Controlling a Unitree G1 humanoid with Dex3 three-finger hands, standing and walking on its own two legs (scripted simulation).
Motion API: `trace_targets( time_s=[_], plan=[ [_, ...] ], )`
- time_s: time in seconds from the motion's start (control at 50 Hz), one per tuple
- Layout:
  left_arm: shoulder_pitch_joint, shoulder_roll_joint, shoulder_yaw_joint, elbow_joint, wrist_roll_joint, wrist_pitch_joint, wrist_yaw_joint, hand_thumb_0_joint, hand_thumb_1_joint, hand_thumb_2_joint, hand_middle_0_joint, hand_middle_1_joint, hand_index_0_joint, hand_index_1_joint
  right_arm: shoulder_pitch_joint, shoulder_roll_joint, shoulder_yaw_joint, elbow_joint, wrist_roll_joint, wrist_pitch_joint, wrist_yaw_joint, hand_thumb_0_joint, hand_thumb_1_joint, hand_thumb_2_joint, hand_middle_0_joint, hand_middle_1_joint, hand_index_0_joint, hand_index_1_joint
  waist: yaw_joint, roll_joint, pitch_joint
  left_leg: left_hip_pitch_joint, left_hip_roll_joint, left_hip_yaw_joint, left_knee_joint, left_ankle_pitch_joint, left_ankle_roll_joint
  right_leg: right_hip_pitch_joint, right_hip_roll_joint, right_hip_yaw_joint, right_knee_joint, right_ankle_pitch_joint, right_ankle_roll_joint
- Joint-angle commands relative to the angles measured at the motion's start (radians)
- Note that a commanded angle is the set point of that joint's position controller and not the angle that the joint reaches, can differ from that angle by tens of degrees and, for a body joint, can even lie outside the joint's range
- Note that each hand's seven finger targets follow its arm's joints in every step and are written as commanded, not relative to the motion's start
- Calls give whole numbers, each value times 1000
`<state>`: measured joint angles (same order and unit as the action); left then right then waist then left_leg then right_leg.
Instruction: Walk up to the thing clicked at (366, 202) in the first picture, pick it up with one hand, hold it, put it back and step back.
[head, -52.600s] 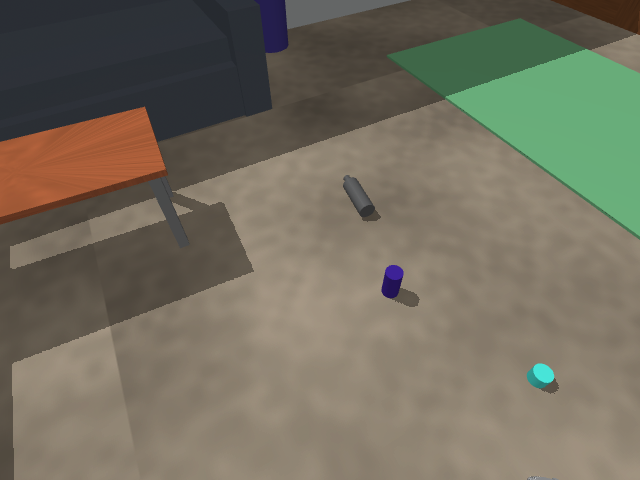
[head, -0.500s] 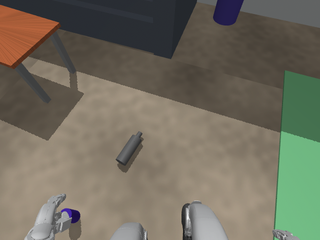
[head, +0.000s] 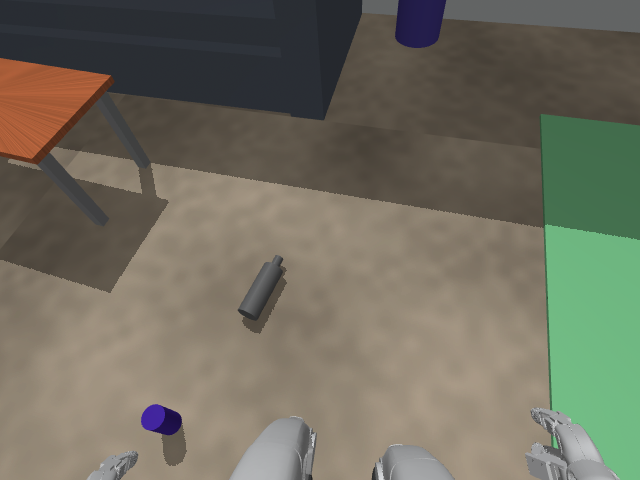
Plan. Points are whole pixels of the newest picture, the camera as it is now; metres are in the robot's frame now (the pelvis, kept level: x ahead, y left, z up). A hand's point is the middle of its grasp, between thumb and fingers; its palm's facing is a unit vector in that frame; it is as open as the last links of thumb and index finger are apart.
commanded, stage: step back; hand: left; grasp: from above
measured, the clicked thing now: (264, 285) +0.68 +0.28 -0.72
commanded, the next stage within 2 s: none
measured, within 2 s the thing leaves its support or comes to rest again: neither
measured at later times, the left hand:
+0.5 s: hand out of the picture -0.07 +0.29 -0.15, palm faces +0.04 -0.93 -0.37, open 7.4 cm
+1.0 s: hand out of the picture -0.22 +0.28 -0.15, palm faces +0.07 -0.90 -0.43, open 7.4 cm
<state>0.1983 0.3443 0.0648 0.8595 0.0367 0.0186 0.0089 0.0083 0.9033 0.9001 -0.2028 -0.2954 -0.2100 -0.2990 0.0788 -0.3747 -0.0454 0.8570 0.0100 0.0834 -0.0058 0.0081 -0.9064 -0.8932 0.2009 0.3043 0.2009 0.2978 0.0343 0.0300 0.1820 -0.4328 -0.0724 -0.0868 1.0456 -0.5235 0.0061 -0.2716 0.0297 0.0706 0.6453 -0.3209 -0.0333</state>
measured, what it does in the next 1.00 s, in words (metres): walks backwards: left foot, then right foot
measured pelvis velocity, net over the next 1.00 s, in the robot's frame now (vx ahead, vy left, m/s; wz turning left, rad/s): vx -0.33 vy -0.01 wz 0.06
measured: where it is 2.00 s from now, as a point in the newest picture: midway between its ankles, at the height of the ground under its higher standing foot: outside the picture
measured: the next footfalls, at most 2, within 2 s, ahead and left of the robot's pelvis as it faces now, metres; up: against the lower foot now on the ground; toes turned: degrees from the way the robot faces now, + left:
left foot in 0.24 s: -0.06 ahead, +0.14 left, +0.00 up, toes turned +1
right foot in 0.62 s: -0.21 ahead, -0.14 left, +0.00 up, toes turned +2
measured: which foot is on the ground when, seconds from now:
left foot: up 0.00-0.22, down 0.24-0.66, up 0.68-0.92, down 0.94-1.00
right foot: down 0.00-0.28, up 0.30-0.60, down 0.62-0.96, up 0.98-1.00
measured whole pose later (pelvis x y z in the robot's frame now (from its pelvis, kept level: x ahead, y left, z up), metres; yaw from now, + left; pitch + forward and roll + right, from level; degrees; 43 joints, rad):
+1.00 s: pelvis -0.33 -0.01 -0.01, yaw +3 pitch -3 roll +3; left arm 0.10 0.42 0.08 0.79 0.03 0.06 0.03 0.01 0.90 0.90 -0.20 -0.30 -0.21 -0.30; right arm 0.18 -0.35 -0.04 0.89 -0.03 0.05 -0.01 0.01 -0.91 -0.89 0.20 0.30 0.20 0.30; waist 0.03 -0.08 0.21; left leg -0.25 -0.08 0.00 0.64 -0.34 0.01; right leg -0.43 -0.07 0.06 0.81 -0.37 0.00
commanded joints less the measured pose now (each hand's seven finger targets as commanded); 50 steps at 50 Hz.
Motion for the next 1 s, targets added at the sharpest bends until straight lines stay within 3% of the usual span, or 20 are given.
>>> trace_targets(
  time_s=[0.0,0.14,0.2,0.22,0.26,0.28,0.3,0.36,0.5,0.56,0.6,0.62,0.64,0.66,0.72,0.86,0.9,0.92,0.96,0.98],
  plan=[
    [-87,249,80,-136,-6,-24,29,0,900,900,-200,-300,-200,-300,69,-189,-51,-46,4,-38,-25,0,-900,-900,200,300,200,300,-35,-139,-176,-23,-70,-89,194,16,-20,30,-224,166,-193,560,-162],
    [-9,247,79,-161,1,2,35,0,900,900,-200,-300,-200,-300,102,-171,-40,-66,-15,-61,-31,0,-900,-900,200,300,200,300,11,-256,-262,4,49,14,-315,19,-34,266,-256,179,-108,566,-166],
    [-58,267,70,-172,-17,22,24,0,900,900,-200,-300,-200,-300,188,-173,-58,-22,-30,-69,-25,0,-900,-900,200,300,200,300,-34,-239,-296,189,35,85,-609,276,-5,173,-212,132,-23,463,-109],
    [-51,246,62,-177,-17,29,20,0,900,900,-200,-300,-200,-300,179,-191,-66,-24,-40,-72,-23,0,-900,-900,200,300,200,300,-30,-192,-277,248,74,16,-653,362,16,69,-180,135,-8,334,-70],
    [-84,216,61,-186,-24,30,25,0,900,900,-200,-300,-200,-300,97,-350,-94,-58,-61,-69,-9,0,-900,-900,200,300,200,300,-39,197,-203,195,429,-421,-740,436,211,-215,70,-5,318,-285,17],
    [-137,248,81,-183,-10,31,37,0,900,900,-200,-300,-200,-300,76,-390,-107,-71,-57,-71,-8,0,-900,-900,200,300,200,300,-88,226,-160,18,511,-512,-788,393,318,-145,64,100,519,-350,29],
    [-122,263,80,-168,-12,30,32,0,900,900,-200,-300,-200,-300,25,-353,-100,-73,-55,-79,-16,0,-900,-900,200,300,200,300,-49,181,-121,1,504,-455,-776,408,318,-142,37,139,601,-286,22],
    [11,236,80,-105,-31,31,14,0,900,900,-200,-300,-200,-300,-47,-237,-65,-96,-57,-83,-21,0,-900,-900,200,300,200,300,34,95,-130,94,295,-126,-673,554,192,-191,96,124,672,-148,19],
    [-11,204,60,-113,-16,7,6,0,900,900,-200,-300,-200,-300,92,-244,-74,-91,-44,-65,-20,0,-900,-900,200,300,200,300,-59,172,-232,385,306,-122,-556,643,230,-145,-4,14,156,-195,69],
    [94,201,58,-49,-13,-2,6,0,900,900,-200,-300,-200,-300,38,-273,-77,-109,-35,-41,-13,0,-900,-900,200,300,200,300,-19,190,-282,302,292,-96,-483,593,188,32,-3,-62,-160,-22,46],
    [133,242,69,-18,2,-11,8,0,900,900,-200,-300,-200,-300,18,-242,-67,-120,-23,-30,-8,0,-900,-900,200,300,200,300,-2,106,-286,142,222,-61,-414,424,110,153,-36,8,-253,111,3],
    [127,308,90,-35,13,-14,6,0,900,900,-200,-300,-200,-300,23,-197,-53,-136,-17,-31,-7,0,-900,-900,200,300,200,300,-4,-86,-256,-46,93,-32,-287,208,50,178,-183,260,-267,88,-47],
    [40,415,113,-70,12,-5,3,0,900,900,-200,-300,-200,-300,-9,-180,-56,-148,-15,-34,-24,0,-900,-900,200,300,200,300,31,-307,-202,-73,-29,2,-60,-62,-4,-31,-398,458,-342,83,-221],
    [-39,440,116,-104,7,-11,10,0,900,900,-200,-300,-200,-300,-12,-232,-82,-140,-19,-32,-34,0,-900,-900,200,300,200,300,20,-312,-120,-11,38,-92,105,-92,-15,-237,-476,551,-377,69,-278],
    [-145,286,78,-124,5,-14,21,0,900,900,-200,-300,-200,-300,79,-213,-64,-73,-3,-36,-21,0,-900,-900,200,300,200,300,-67,-146,-101,-34,-55,-83,164,50,-2,-111,-255,146,-221,378,-160],
    [-18,272,77,-127,9,14,36,0,900,900,-200,-300,-200,-300,91,-165,-42,-90,-30,-67,-27,0,-900,-900,200,300,200,300,10,-253,-222,-9,49,43,-385,51,-17,230,-255,129,-52,533,-134],
    [-49,275,68,-137,-9,26,29,0,900,900,-200,-300,-200,-300,180,-170,-55,-49,-37,-75,-24,0,-900,-900,200,300,200,300,-28,-213,-270,160,35,89,-691,309,1,189,-223,91,53,475,-97],
    [-21,235,53,-141,-10,32,24,0,900,900,-200,-300,-200,-300,170,-195,-69,-41,-46,-77,-25,0,-900,-900,200,300,200,300,-5,-148,-284,273,84,-9,-703,409,18,64,-185,81,103,337,-62],
    [-1,207,42,-138,-24,30,31,0,900,900,-200,-300,-200,-300,75,-354,-96,-82,-61,-71,-13,0,-900,-900,200,300,200,300,9,160,-260,286,404,-380,-687,547,202,-237,26,-36,368,-304,15],
    [-73,244,55,-129,-15,32,41,0,900,900,-200,-300,-200,-300,91,-391,-101,-83,-55,-74,-14,0,-900,-900,200,300,200,300,-63,208,-230,105,486,-487,-730,464,298,-147,6,51,501,-351,22]
  ],
)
